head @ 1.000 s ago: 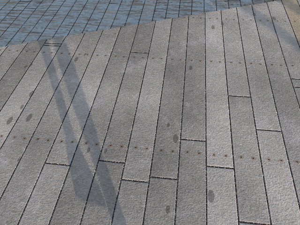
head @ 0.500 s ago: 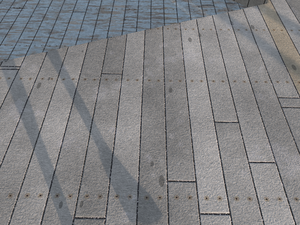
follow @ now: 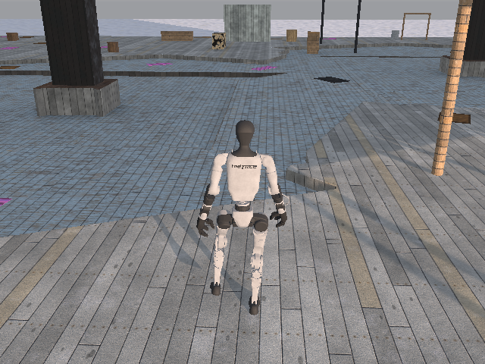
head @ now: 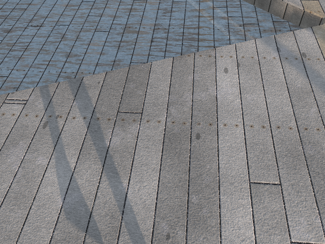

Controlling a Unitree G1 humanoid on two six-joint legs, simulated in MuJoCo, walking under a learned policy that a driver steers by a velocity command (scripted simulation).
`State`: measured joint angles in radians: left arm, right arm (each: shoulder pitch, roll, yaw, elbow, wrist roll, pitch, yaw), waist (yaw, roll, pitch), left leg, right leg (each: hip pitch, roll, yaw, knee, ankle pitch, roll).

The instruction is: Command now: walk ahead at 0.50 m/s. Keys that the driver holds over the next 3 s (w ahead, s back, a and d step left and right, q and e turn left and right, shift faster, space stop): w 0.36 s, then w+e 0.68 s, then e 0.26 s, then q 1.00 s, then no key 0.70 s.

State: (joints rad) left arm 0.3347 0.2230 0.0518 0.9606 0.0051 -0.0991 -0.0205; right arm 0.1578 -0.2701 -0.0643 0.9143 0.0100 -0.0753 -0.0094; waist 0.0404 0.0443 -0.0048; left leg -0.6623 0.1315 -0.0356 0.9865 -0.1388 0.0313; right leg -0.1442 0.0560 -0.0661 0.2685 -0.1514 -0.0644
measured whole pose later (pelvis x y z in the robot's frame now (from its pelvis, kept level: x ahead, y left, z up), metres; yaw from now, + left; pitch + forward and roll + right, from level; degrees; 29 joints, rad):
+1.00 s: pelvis +0.55 -0.01 -0.02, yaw -18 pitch +1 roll +0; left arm 0.18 0.26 0.09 0.81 -0.01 -0.06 -0.04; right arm 0.21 -0.26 -0.06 0.91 0.02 -0.12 0.00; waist 0.00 0.00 0.06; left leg -0.36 0.05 -0.01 1.24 -0.40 0.02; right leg -0.39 0.09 -0.03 0.53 -0.16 -0.11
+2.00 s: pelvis +0.78 -0.06 -0.01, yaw -14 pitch +2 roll +1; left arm 0.18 0.25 0.06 0.73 0.01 0.01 0.05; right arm 0.17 -0.32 -0.09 0.71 0.02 0.06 0.00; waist 0.01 0.02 0.04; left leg -0.51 0.02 -0.02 0.93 -0.37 -0.09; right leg -0.20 -0.05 -0.08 0.44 -0.26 0.01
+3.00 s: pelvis +0.82 -0.06 -0.02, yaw +2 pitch -1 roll +0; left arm 0.19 0.23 0.02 0.70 0.01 -0.02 0.00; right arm 0.23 -0.24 -0.04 0.73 -0.01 0.02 -0.01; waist -0.01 0.00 0.03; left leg -0.25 -0.05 -0.13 0.56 -0.29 -0.01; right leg -0.23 0.02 0.01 0.55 -0.31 -0.01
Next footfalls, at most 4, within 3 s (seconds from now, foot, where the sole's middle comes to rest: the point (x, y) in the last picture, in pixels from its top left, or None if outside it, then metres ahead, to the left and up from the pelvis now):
0.30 left None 0.35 0.16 -0.79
0.88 right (205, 215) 0.64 -0.09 -0.79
1.34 left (187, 157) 0.93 -0.02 -0.79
1.72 right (224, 188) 0.77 -0.19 -0.79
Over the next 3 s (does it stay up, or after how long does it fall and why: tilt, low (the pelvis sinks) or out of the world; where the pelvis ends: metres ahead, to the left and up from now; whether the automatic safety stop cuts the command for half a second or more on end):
stays up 0.82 -0.06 -0.02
